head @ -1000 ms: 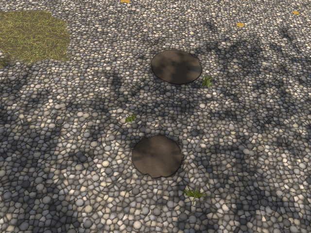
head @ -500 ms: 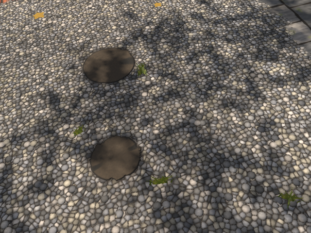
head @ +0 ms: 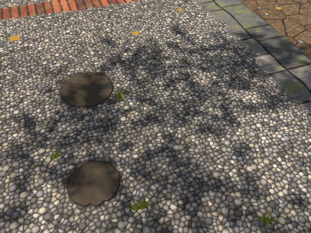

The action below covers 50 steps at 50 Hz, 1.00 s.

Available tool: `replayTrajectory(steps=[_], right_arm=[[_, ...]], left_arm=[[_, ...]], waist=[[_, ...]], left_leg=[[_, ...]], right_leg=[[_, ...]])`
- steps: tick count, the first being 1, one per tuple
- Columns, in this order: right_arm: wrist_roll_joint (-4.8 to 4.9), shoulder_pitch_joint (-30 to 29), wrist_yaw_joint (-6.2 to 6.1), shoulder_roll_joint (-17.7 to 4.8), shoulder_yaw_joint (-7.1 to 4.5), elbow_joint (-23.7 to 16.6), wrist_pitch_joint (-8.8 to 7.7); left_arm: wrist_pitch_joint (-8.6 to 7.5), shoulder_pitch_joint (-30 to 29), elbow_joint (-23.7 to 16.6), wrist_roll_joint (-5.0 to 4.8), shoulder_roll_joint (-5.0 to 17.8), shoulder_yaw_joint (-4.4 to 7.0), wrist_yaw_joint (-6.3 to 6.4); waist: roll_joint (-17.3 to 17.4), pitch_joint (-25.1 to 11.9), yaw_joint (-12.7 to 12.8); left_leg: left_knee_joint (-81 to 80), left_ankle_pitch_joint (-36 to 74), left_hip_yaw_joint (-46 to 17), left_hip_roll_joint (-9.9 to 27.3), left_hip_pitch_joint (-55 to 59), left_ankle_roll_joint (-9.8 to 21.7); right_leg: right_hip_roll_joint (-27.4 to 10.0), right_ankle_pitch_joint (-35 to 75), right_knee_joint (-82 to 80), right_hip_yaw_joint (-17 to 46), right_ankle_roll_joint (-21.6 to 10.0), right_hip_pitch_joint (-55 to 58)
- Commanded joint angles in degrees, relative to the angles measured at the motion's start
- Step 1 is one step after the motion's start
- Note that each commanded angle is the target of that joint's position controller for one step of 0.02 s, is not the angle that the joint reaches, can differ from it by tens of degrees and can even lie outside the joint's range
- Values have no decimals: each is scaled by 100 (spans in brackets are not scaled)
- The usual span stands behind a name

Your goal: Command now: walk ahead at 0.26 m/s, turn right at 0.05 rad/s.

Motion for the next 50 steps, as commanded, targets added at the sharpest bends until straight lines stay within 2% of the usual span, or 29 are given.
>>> replayTrajectory(steps=[1,4,5,6,7,8,9,10,11,12,13,15,17,20,24,26,27,28,29,30,31,32,33,35,36,38,42,46,50], right_arm=[[-15,255,22,-1068,-326,-83,-126],[66,-112,76,-1068,-372,-74,-185],[87,-189,89,-1039,-382,-64,-185],[62,-262,92,-889,-353,-83,-209],[20,-541,115,-508,-239,-262,-251],[29,-760,139,-334,-171,-528,-301],[-63,-842,124,-788,-281,-486,-304],[-35,-636,177,-760,-286,-362,-332],[-7,-434,223,-721,-269,-232,-363],[-55,-435,261,-721,-270,-198,-372],[-108,-445,293,-689,-251,-150,-353],[-138,-630,325,-581,-213,-202,-308],[-132,-1029,337,-493,-164,-350,-285],[-89,-1693,348,-354,-60,-603,-285],[-36,-1905,288,-429,-43,-729,-289],[-48,-1384,206,-558,-110,-578,-318],[-52,-734,155,-674,-177,-363,-348],[-75,261,94,-785,-255,-7,-393],[-194,1194,11,-1150,-374,226,-428],[-288,1392,12,-1705,-490,260,-431],[-1,1029,75,-1474,-476,265,-382],[56,320,82,-1126,-395,172,-393],[42,26,114,-750,-308,154,-449],[26,-44,94,-462,-217,310,-547],[16,58,95,-411,-195,390,-596],[46,351,100,-472,-207,558,-681],[71,803,89,-526,-205,770,-685],[77,1170,69,-515,-177,925,-680],[16,1551,13,-525,-161,1110,-646]], left_arm=[[-230,-463,-431,-25,474,119,-63],[-325,-65,-217,-64,389,117,-86],[-348,262,-56,-57,372,130,-66],[-382,690,110,-37,502,178,-24],[-429,1317,239,10,880,267,43],[-430,1741,330,-43,1457,427,51],[-422,1505,356,-17,1204,379,56],[-457,1111,238,-41,983,317,50],[-500,865,183,-42,852,282,49],[-542,801,192,-66,781,251,63],[-581,822,237,-80,691,215,66],[-618,1074,418,-131,635,185,58],[-616,1289,582,-160,606,165,62],[-599,1378,734,-137,614,144,72],[-608,1416,927,-125,732,161,98],[-615,1208,955,-131,816,181,122],[-592,1124,966,-115,873,202,135],[-558,1031,953,-121,884,208,139],[-558,1097,854,-130,709,154,124],[-550,1783,753,-249,-48,27,63],[-555,1458,790,-122,573,186,68],[-570,994,625,-123,665,237,51],[-603,694,570,-113,573,209,27],[-499,719,606,-30,357,181,-23],[-433,764,639,-13,256,168,-58],[-355,587,581,1,167,159,-101],[-302,-490,222,3,184,148,-142],[-346,-1345,-54,-54,53,72,-159],[-373,-1913,-266,-69,86,54,-135]], waist=[[774,638,-185],[716,453,122],[611,404,279],[356,303,454],[-558,179,753],[-1567,356,876],[-654,801,654],[-333,804,383],[-273,700,215],[-269,590,149],[-299,485,148],[-348,411,160],[-324,489,222],[-391,664,332],[-475,735,272],[-467,452,-44],[-446,90,-338],[-301,-417,-757],[94,-1001,-1039],[1455,-1647,-576],[894,-1441,-578],[653,-496,-269],[304,-93,-193],[387,110,121],[408,79,181],[369,141,216],[320,487,28],[363,539,-201],[423,572,-387]], left_leg=[[-1755,-2146,-2187,1718,116,1031],[-1463,-1496,-1383,1244,-411,813],[-1157,-1497,-1130,1055,-858,717],[-613,-1564,-895,850,-1509,590],[753,-1471,-321,408,-2301,363],[2112,-1591,289,-225,-3403,229],[2918,-1407,-242,127,-3647,307],[3140,-917,-401,286,-3604,336],[3171,-527,-374,418,-3455,301],[3164,-244,-277,503,-3350,234],[3187,-13,-159,525,-3247,143],[3218,252,44,522,-3298,-18],[2973,444,215,532,-3405,-159],[2032,844,460,445,-3071,-210],[1096,1049,571,264,-2316,68],[905,839,608,33,-1552,288],[788,703,607,-123,-889,398],[445,826,612,-197,260,522],[317,6,-419,754,1645,749],[-325,-836,-3438,2472,2878,1459],[-1059,-1251,-4299,2378,2359,1528],[-1119,-1277,-3254,2217,1510,1389],[-1306,-620,-2579,1957,798,1281],[-1508,405,-1654,1500,12,1005],[-1564,779,-1415,1438,-121,990],[-1693,1201,-1106,1363,-176,1027],[-1983,1304,-725,1200,76,973],[-1880,2055,-372,1052,364,800],[-1623,2775,-327,1227,1101,813]], right_leg=[[-257,-280,346,-139,-14,-1184],[-104,451,-713,-469,-104,56],[18,749,-1153,-567,-129,797],[-98,596,-1292,-255,-170,1624],[-1146,-623,-2081,1239,-366,2242],[-2363,-2110,-2995,3513,-982,2320],[-2507,-1890,-2944,3526,-1192,1935],[-2219,-1425,-2844,3014,-1082,1824],[-1941,-747,-2873,2472,-902,1797],[-1766,-135,-2913,2061,-789,1823],[-1596,632,-2901,1664,-712,1828],[-1461,2032,-2785,1170,-706,1870],[-1390,2887,-2749,844,-737,1799],[-1248,3386,-2767,492,-705,1465],[-1460,4161,-2696,365,-640,1515],[-1506,5683,-2034,200,-498,1678],[-1468,6357,-1250,113,-413,1740],[-1278,6237,-102,-53,-309,1426],[-991,4464,1508,-199,-238,352],[105,-115,3714,-314,-6,-1550],[72,-370,4276,453,-132,-2055],[-311,193,4201,382,-181,-2288],[-520,572,3879,301,-193,-2137],[-776,764,3342,261,-117,-1575],[-788,782,3221,217,-70,-1409],[-844,897,2950,91,17,-1554],[-1004,1732,2002,-147,230,-2405],[-843,2425,730,-400,301,-2302],[-670,2392,83,-525,188,-2313]])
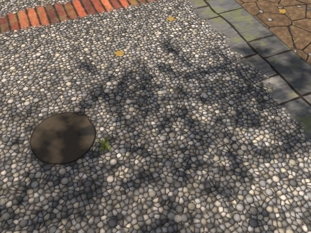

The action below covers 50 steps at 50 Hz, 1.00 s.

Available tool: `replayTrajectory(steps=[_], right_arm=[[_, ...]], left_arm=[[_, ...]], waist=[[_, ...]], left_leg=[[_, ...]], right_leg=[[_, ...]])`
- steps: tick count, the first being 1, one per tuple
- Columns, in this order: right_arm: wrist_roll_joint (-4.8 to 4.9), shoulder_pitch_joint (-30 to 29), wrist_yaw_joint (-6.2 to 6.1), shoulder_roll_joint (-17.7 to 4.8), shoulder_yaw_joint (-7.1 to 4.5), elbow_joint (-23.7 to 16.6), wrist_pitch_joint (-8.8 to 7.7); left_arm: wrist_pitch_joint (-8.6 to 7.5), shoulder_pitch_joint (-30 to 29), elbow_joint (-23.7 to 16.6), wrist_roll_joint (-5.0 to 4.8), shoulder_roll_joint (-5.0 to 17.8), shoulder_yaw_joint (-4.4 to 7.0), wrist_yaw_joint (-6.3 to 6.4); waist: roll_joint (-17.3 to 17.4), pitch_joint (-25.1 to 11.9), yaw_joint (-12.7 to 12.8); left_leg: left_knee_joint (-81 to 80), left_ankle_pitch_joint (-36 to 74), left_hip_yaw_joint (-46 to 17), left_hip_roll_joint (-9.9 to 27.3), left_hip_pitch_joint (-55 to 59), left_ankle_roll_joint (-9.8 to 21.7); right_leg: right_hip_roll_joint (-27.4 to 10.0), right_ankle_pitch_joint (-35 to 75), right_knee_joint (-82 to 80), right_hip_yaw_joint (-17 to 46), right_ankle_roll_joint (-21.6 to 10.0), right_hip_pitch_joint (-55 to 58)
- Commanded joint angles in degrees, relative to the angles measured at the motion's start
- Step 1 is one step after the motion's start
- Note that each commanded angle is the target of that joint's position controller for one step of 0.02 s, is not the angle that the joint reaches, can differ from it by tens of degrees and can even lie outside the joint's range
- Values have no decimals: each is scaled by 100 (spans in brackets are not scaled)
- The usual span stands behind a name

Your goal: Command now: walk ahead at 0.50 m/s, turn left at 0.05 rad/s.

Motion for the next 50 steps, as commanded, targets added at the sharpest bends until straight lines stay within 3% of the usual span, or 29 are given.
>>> replayTrajectory(steps=[1,3,4,5,6,7,8,9,10,11,13,17,21,24,28,29,30,31,32,33,35,36,37,40,44,47,50], right_arm=[[-46,461,-69,-803,-140,-37,-20],[-80,377,-112,-889,-160,-7,15],[-89,231,-125,-953,-176,-31,23],[-85,131,-117,-1015,-191,-43,30],[-33,13,-93,-1001,-182,-72,31],[48,-55,-68,-785,-115,-282,-3],[289,732,-79,-112,0,-349,32],[120,343,-165,-882,-209,-265,114],[106,-33,-165,-820,-252,-367,122],[70,-188,-158,-648,-241,-388,145],[-60,-179,-81,-537,-293,-394,321],[-96,-369,5,-343,-328,-585,559],[-106,-1126,110,-249,-233,-965,600],[-131,-1444,156,-359,-222,-1151,622],[-159,-1535,160,-581,-297,-1366,615],[-173,-1324,140,-591,-320,-1342,560],[-197,-949,90,-799,-391,-1265,464],[-215,-719,10,-1562,-570,-1332,398],[30,-532,-16,-1838,-679,-1328,508],[96,-605,-22,-1685,-658,-1385,585],[16,-1338,-109,-1166,-504,-1478,695],[46,-1564,-138,-1021,-467,-1543,707],[8,-1664,-129,-940,-441,-1591,700],[-9,-1491,-58,-1129,-498,-1578,614],[-45,-1361,-48,-1243,-546,-1593,669],[-70,-1289,-19,-1337,-591,-1615,715],[-88,-1449,24,-1384,-630,-1666,740]], left_arm=[[-104,-795,-550,-8,339,46,21],[-160,-715,-605,-14,413,80,41],[-200,-402,-534,-22,473,113,68],[-247,192,-356,-20,576,172,115],[-321,1163,-60,33,739,257,183],[-369,2191,99,197,1220,397,281],[-312,2248,78,249,1670,514,275],[-247,1869,-48,36,1254,450,245],[-269,1318,-121,-20,879,338,244],[-313,1090,-126,-24,609,276,236],[-346,983,-65,-70,374,211,305],[-405,1107,-42,-87,562,249,349],[-318,1021,-55,-82,588,250,399],[-251,1198,-26,-90,776,322,391],[-56,1271,-51,-72,934,434,412],[16,1278,-57,-73,942,451,419],[80,1533,-32,-30,945,470,405],[138,1794,-273,23,700,418,375],[264,1510,-534,-40,545,367,381],[335,1272,-527,-7,668,362,382],[295,884,-555,-76,594,367,392],[299,905,-570,2,659,388,402],[337,1062,-497,66,644,389,398],[429,1139,-532,1,528,366,389],[475,802,-719,-25,576,360,420],[407,754,-833,6,666,363,352],[294,978,-846,-42,654,343,318]], waist=[[532,358,-63],[563,320,72],[606,180,249],[623,-128,492],[463,-660,915],[2,-1436,1250],[-1229,-2134,832],[-184,-1772,825],[-25,-986,581],[78,-604,455],[-197,-392,204],[-337,-442,9],[-508,-297,102],[-452,-418,250],[-434,-373,311],[-233,-467,189],[350,-746,33],[1640,-1051,151],[1953,-1568,-31],[972,-1360,-40],[522,-411,230],[653,-335,342],[698,-465,395],[540,-739,394],[828,-645,213],[980,-735,181],[978,-647,331]], left_leg=[[-30,2889,-811,1708,38,607],[350,3631,-926,1812,308,594],[709,4316,-911,1787,290,524],[1349,4892,-893,1699,212,451],[2398,4584,-721,1461,-280,340],[3989,2765,-550,1151,-1480,236],[5943,-1561,-147,158,-3422,-21],[6411,-1495,-723,391,-3659,22],[6356,-1081,-781,580,-3669,-8],[6173,-891,-738,749,-3540,-65],[5848,-730,-657,875,-3201,-210],[5481,-219,-449,783,-3247,-363],[3916,703,-131,820,-3048,-366],[3242,785,68,726,-2724,-275],[2666,-47,88,657,-2542,-20],[2225,117,117,562,-2194,72],[1664,1076,-264,641,-1521,240],[1575,3760,-2152,2115,-665,692],[1090,3963,-3629,2824,-295,1749],[877,2844,-3282,2676,-471,1731],[648,1630,-2468,1998,-1427,1239],[619,1471,-2200,1722,-1654,1029],[653,1670,-2055,1566,-1717,956],[688,1689,-2103,1464,-1614,905],[446,75,-2567,1398,-1589,861],[105,-1751,-3060,1361,-1692,886],[6,-2256,-3216,1236,-2207,776]], right_leg=[[203,-106,-365,-165,-91,-66],[326,-556,-606,-128,-208,166],[470,-817,-775,-149,-285,659],[650,-960,-980,-199,-380,1432],[597,-639,-1330,-142,-531,2776],[-641,-1131,-1359,1114,-809,4363],[-2281,-604,-1755,3553,-1527,5678],[-2064,91,-1874,3473,-1472,5034],[-1851,1187,-1888,2373,-1337,4238],[-1595,2206,-1963,1604,-1175,3634],[-1188,2608,-2125,683,-878,2932],[-1102,3073,-2221,-85,-886,2628],[-861,2672,-2168,-787,-806,2436],[-1013,2465,-1897,-895,-798,2672],[-1311,1923,-1097,-795,-665,2937],[-1243,1753,-495,-895,-531,2885],[-962,1088,532,-1032,-236,2622],[-337,-1844,2157,-1224,108,1491],[683,-4166,3205,-390,290,437],[389,-3833,3515,172,324,204],[179,-2819,3027,351,314,123],[133,-2527,2711,376,316,304],[234,-2385,2712,313,318,503],[356,-2336,2326,377,363,656],[446,-2327,1586,469,405,591],[569,-2504,1095,389,387,877],[797,-2810,321,294,194,1719]])
Over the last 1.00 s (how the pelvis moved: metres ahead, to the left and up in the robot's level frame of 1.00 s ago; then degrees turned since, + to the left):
0.46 0.02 0.00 0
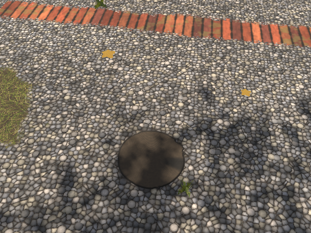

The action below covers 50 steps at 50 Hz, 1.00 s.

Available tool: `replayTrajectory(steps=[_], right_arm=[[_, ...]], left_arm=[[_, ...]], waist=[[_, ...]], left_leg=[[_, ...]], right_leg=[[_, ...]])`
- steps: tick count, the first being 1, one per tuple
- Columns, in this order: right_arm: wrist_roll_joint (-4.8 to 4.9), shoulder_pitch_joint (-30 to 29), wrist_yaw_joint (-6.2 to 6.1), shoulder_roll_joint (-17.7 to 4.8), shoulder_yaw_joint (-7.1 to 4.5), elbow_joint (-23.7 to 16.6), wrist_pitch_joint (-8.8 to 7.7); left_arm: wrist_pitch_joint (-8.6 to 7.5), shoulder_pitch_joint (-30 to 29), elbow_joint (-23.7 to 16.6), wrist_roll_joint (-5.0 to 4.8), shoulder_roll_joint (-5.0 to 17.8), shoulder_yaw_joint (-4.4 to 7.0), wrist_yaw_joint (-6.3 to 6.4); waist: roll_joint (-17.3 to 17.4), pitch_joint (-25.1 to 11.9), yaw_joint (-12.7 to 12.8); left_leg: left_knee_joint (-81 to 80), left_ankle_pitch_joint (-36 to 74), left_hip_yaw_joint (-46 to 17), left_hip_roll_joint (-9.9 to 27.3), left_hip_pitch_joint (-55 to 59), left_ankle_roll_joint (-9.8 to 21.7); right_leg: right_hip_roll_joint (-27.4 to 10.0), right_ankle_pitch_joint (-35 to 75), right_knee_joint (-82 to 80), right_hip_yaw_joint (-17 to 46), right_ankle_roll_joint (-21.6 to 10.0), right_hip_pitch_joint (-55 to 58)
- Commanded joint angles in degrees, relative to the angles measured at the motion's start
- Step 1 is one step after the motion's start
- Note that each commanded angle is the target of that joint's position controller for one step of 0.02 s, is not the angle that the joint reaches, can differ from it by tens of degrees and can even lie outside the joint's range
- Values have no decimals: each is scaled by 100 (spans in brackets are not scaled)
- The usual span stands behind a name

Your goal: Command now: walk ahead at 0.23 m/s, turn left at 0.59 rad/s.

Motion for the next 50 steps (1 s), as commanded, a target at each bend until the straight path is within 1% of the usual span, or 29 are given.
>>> replayTrajectory(steps=[1,2,3,4,5,6,7,8,10,14,17,20,23,25,26,27,28,29,30,31,32,33,34,36,38,40,46,48,50], right_arm=[[-5,-341,31,-949,-255,-422,-29],[20,-602,40,-901,-260,-487,-11],[42,-923,12,-762,-238,-609,-16],[126,-664,-44,-328,-157,-610,-42],[102,-515,-57,-122,-72,-730,-135],[-51,-714,3,-612,-159,-728,-189],[-66,-494,120,-735,-206,-638,-213],[-90,-201,209,-754,-213,-494,-214],[-135,-25,322,-669,-179,-388,-161],[-113,-793,414,-457,-57,-658,-154],[-117,-1242,450,-388,5,-784,-183],[-113,-1604,496,-246,115,-923,-244],[-146,-1786,484,-209,188,-1003,-285],[-150,-1235,383,-292,148,-850,-344],[-164,-342,307,-365,95,-555,-422],[-228,634,218,-613,-1,-221,-492],[-295,1446,104,-1258,-141,-133,-529],[-64,1628,42,-1572,-203,-50,-494],[-4,1144,4,-1430,-168,-9,-484],[0,741,-9,-1017,-54,-17,-516],[-5,398,1,-702,45,-33,-548],[40,202,2,-517,118,-15,-585],[47,112,7,-424,156,-12,-628],[72,243,6,-481,150,99,-731],[66,400,-1,-530,134,216,-787],[35,576,-5,-453,165,319,-818],[43,846,-106,-456,231,556,-900],[28,941,-162,-541,231,658,-880],[-10,909,-221,-729,203,701,-838]], left_arm=[[-176,526,-285,-63,462,96,-1],[-217,986,-159,-86,436,92,28],[-262,1662,35,-61,515,116,104],[-312,1768,99,-40,1042,232,217],[-339,1089,-224,54,1467,285,256],[-356,545,-286,104,1330,284,240],[-421,230,-337,45,1024,208,204],[-486,80,-370,0,860,166,143],[-564,271,-373,-25,786,153,85],[-680,1267,-71,24,776,191,-33],[-722,1591,67,26,782,193,-63],[-757,1633,191,31,786,174,-92],[-704,1803,408,-11,864,175,-92],[-658,1811,551,-48,972,171,-92],[-633,1729,598,-93,1001,153,-83],[-636,1679,549,-119,908,103,-76],[-663,1685,163,-209,299,-70,-164],[-681,1551,84,-156,539,40,-182],[-660,1025,-4,-126,769,120,-173],[-715,890,-17,-152,583,57,-207],[-705,978,90,-121,516,55,-231],[-622,1169,177,-5,484,62,-249],[-528,1391,298,57,397,49,-284],[-427,1389,312,58,329,58,-351],[-394,966,199,36,298,56,-384],[-396,467,52,6,300,56,-385],[-460,-617,-328,20,151,-71,-454],[-475,-722,-414,36,168,-79,-457],[-468,-429,-374,40,281,-36,-414]], waist=[[741,-409,357],[729,-290,640],[618,-84,1009],[-846,-16,860],[-1402,5,535],[-645,437,257],[-553,466,-19],[-600,351,-129],[-806,263,-11],[-597,494,512],[-664,590,736],[-806,649,766],[-952,645,757],[-972,323,390],[-777,-189,-94],[-574,-885,-501],[684,-1847,-724],[1108,-2211,-652],[525,-1309,-499],[375,-672,-269],[237,-296,-16],[384,-99,208],[472,-93,327],[449,-30,422],[425,213,364],[361,425,242],[231,620,29],[197,577,40],[367,247,207]], left_leg=[[-1386,-3178,-2101,1283,-245,592],[-1300,-3208,-1958,1061,-725,385],[-994,-3286,-1583,603,-1431,-81],[901,-3334,-739,27,-2248,-368],[2446,-2439,-81,-338,-2887,-407],[2896,-1617,-339,215,-2758,-404],[3246,-1154,-325,295,-2423,-408],[3615,-904,-169,310,-2289,-468],[4227,-732,124,430,-2300,-536],[3936,-466,201,679,-2955,-644],[3187,-389,304,772,-2910,-687],[2119,-409,696,812,-2279,-578],[1228,-871,1231,681,-1332,-280],[865,-1096,1448,350,-324,26],[413,-739,1472,163,801,180],[400,-663,1056,452,2366,307],[85,-1940,-1445,2346,4273,819],[-761,-1018,-3512,3179,4260,1156],[-605,-354,-2421,2841,3694,1025],[-661,254,-1613,2560,2830,889],[-854,538,-1033,2217,2163,652],[-1017,705,-651,1970,1679,524],[-1164,726,-401,1828,1423,497],[-1412,976,-183,1769,1308,589],[-1681,939,70,1791,1284,599],[-1780,1115,363,1767,1374,541],[-1856,1992,1115,1863,1863,299],[-1539,2927,1286,1957,2333,196],[-677,4884,1467,2008,2788,73]], right_leg=[[340,-275,-951,-226,-247,1028],[430,-9,-1759,-325,-400,1756],[380,358,-2919,-425,-547,2678],[-896,-651,-3641,879,-647,3201],[-2546,-1889,-4193,3088,-1037,2685],[-2439,-2121,-4297,3016,-1218,1692],[-2054,-1723,-4213,2448,-1079,1452],[-1713,-1192,-4146,1824,-918,1539],[-1361,-598,-4100,938,-803,1617],[-1434,383,-3996,371,-911,2331],[-1499,1209,-3932,23,-966,2581],[-1507,2041,-3842,-402,-962,2423],[-1563,3088,-3584,-672,-935,2300],[-1620,5262,-2751,-830,-923,2349],[-1485,6055,-1693,-1112,-820,2186],[-1314,5271,-485,-1258,-689,1347],[-762,2099,1552,-1315,-416,-587],[-69,-412,2691,-583,-375,-1385],[-436,39,2964,-108,-472,-1830],[-616,477,2674,-118,-509,-1735],[-770,711,2226,-151,-503,-1442],[-828,807,1954,-178,-448,-1137],[-820,907,1841,-220,-398,-881],[-749,1129,1772,-322,-331,-950],[-785,1533,1552,-294,-283,-1355],[-698,1925,1145,-173,-265,-1707],[-397,2869,-643,-570,-495,-1392],[-235,2639,-1017,-767,-672,-1223],[126,2039,-1105,-1041,-905,-753]])
Over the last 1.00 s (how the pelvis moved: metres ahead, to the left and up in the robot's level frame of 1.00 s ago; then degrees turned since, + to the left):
0.26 0.00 0.00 30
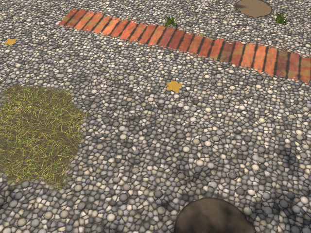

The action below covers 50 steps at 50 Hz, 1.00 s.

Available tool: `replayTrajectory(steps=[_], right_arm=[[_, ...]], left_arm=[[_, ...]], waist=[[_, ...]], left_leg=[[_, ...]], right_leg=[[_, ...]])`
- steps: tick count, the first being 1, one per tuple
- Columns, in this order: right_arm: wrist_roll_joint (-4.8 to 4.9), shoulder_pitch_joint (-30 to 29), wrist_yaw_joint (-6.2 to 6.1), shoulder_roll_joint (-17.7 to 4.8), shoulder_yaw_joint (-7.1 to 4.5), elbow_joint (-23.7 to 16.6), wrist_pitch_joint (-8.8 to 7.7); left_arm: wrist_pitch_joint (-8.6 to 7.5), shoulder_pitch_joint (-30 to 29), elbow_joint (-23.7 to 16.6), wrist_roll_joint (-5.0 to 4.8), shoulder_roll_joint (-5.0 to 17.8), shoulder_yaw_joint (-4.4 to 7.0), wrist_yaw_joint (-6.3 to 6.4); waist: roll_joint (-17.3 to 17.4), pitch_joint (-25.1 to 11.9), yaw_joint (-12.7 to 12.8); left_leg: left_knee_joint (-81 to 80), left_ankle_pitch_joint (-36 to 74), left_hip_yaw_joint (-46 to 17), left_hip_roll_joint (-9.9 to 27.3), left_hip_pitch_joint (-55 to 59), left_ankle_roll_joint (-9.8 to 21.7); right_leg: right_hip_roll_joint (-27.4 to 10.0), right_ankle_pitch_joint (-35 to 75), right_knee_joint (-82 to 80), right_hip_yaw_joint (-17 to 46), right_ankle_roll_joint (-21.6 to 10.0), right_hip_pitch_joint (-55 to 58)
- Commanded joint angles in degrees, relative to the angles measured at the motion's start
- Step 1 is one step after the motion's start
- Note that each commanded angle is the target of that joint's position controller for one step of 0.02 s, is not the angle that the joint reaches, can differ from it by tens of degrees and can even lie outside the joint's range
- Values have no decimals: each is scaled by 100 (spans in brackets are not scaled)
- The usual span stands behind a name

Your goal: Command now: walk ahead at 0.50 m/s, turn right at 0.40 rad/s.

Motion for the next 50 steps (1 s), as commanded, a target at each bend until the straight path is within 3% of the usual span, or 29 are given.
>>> replayTrajectory(steps=[1,2,3,4,5,6,7,8,9,11,13,16,19,23,24,26,27,28,29,30,31,32,33,34,36,40,46,50], right_arm=[[-62,19,-115,-1028,-196,-170,16],[-92,-6,-125,-1112,-221,-192,81],[-64,-82,-116,-1159,-224,-268,111],[21,56,-56,-805,-135,-542,65],[67,59,44,-671,-147,-794,15],[-34,-462,74,-834,-149,-884,-34],[15,-679,100,-797,-116,-980,-106],[6,-684,94,-762,-117,-957,-110],[-87,-685,90,-733,-110,-992,-15],[-189,-512,121,-614,-74,-986,211],[-185,-683,145,-554,-54,-1101,308],[-159,-1445,160,-578,-47,-1388,329],[-113,-2014,186,-566,-19,-1576,313],[-56,-2564,210,-625,14,-1817,232],[-44,-2574,209,-671,9,-1858,205],[-25,-2131,187,-838,-40,-1782,152],[-17,-1639,147,-962,-94,-1640,119],[-44,-902,84,-1114,-167,-1442,48],[-164,-39,-17,-1515,-270,-1383,-9],[-263,90,-61,-2028,-390,-1435,67],[-169,-182,-32,-1728,-385,-1425,152],[-123,-532,-9,-1168,-264,-1524,169],[-105,-753,15,-873,-189,-1503,161],[-106,-778,12,-785,-159,-1458,141],[-49,-619,23,-767,-156,-1307,53],[27,-376,85,-833,-217,-1138,-73],[15,-161,89,-878,-257,-933,-40],[13,143,34,-1060,-314,-755,43]], left_arm=[[-74,327,-267,20,496,125,49],[-97,960,-87,34,633,195,72],[-131,1778,146,101,855,307,118],[-97,2306,183,133,1525,513,221],[-45,1959,110,-44,1752,569,200],[-19,1690,115,-192,1589,562,196],[-12,1407,83,-184,1282,486,230],[-14,1201,88,-152,1005,411,245],[-43,1066,94,-174,869,363,272],[-139,1039,83,-178,861,336,272],[-202,1162,111,-183,1036,381,267],[-194,1450,136,-190,1099,406,270],[-166,1764,164,-192,1122,430,278],[-133,2023,145,-107,1185,449,328],[-132,1993,110,-87,1221,459,348],[-141,1684,-13,-64,1324,483,385],[-160,1510,-72,-58,1382,492,374],[-196,1413,-85,-98,1352,474,329],[-252,1454,-213,-174,993,366,270],[-247,2009,-417,-327,478,254,274],[-164,2111,-299,-133,924,280,321],[-111,1760,-231,-64,1048,312,300],[-94,1455,-266,-54,967,295,242],[-55,1334,-292,-19,893,292,186],[73,1329,-308,38,805,274,87],[163,752,-578,36,668,218,-21],[114,-378,-982,8,434,65,-146],[114,-830,-1189,55,476,43,-177]], waist=[[611,-179,384],[631,-546,632],[446,-977,1036],[-457,-1602,1079],[-1271,-2056,691],[-336,-1501,735],[14,-806,603],[386,-336,355],[396,-144,176],[191,-231,23],[86,-219,20],[-62,-31,267],[-200,-68,548],[-272,-85,762],[-307,-95,731],[-387,-163,436],[-388,-333,200],[-111,-692,-191],[502,-1477,-514],[1801,-2008,-207],[1409,-1724,0],[605,-978,14],[304,-531,50],[510,-363,103],[808,-276,181],[692,-207,190],[645,93,-3],[617,210,-110]], left_leg=[[1543,7102,87,1758,-59,299],[2564,7123,135,1753,-162,277],[3954,6103,238,1614,-904,203],[6108,3307,368,1070,-2555,10],[7665,-955,-540,-117,-4495,-173],[7661,-428,-1282,389,-5068,-83],[7222,54,-1215,653,-5079,-88],[6649,211,-1164,852,-4809,-116],[6277,212,-1172,965,-4515,-215],[5842,240,-1072,1009,-4111,-387],[5340,504,-941,1024,-4174,-529],[4361,1234,-854,1037,-4557,-688],[3529,1825,-870,912,-4678,-709],[2809,1829,-876,673,-4611,-623],[2629,1723,-923,625,-4449,-572],[2188,1369,-1004,511,-3608,-427],[2045,1122,-956,370,-2878,-333],[1668,1194,-980,409,-1856,-190],[1432,136,-2032,1484,-577,87],[833,-562,-4572,2970,690,649],[658,-1175,-5331,3028,276,849],[608,-1158,-4415,2765,-447,737],[507,-375,-3488,2434,-1035,615],[412,313,-2819,2175,-1339,477],[306,1363,-2037,1927,-1597,406],[82,2303,-1278,1991,-1452,549],[-9,2632,-212,1795,-1400,429],[258,3270,115,1990,-889,310]], right_leg=[[527,-740,-144,-388,-364,876],[699,-936,-343,-368,-497,1558],[615,-890,-737,-22,-722,2800],[-834,-1159,-777,2002,-1311,4321],[-1857,-554,-1660,4957,-2135,5327],[-1650,-795,-1823,4285,-1936,4952],[-1535,-659,-1984,3590,-1722,4096],[-1262,-239,-2142,3100,-1448,3335],[-993,160,-2224,2719,-1299,2802],[-694,638,-2331,2273,-1231,2357],[-511,752,-2424,2050,-1211,2187],[-351,510,-2521,2054,-1034,2296],[-286,578,-2342,2132,-850,2733],[-407,1157,-1934,2399,-789,3249],[-465,1263,-1816,2509,-739,3308],[-525,1410,-1530,2684,-534,3127],[-450,1786,-1138,2709,-424,2949],[-128,1883,-213,2488,-283,2709],[263,868,1286,2034,-123,2133],[1141,-2815,2782,1281,68,376],[672,-2921,3468,1199,13,-249],[377,-2348,3579,1172,24,-290],[193,-1949,3354,1088,81,-172],[47,-1795,3154,1030,135,-49],[-43,-1647,3067,925,229,110],[-165,-1143,2886,838,328,-418],[-212,-50,1092,375,323,-286],[-82,-485,237,-44,43,46]])
Over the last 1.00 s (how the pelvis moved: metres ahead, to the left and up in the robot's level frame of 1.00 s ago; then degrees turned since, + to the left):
0.38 0.14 -0.01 11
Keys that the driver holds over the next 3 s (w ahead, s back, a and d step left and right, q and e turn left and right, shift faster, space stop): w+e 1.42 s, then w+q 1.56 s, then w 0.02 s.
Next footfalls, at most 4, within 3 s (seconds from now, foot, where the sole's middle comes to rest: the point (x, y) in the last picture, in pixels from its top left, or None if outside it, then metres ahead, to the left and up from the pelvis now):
0.06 right None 0.21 -0.07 -0.76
0.58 left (148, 214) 0.54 0.05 -0.76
1.10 right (220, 185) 0.66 -0.28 -0.76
1.64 left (233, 125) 0.99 -0.41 -0.76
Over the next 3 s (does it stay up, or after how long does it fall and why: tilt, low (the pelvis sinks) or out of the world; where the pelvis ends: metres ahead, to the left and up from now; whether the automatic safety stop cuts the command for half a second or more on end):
stays up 1.41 -0.68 0.02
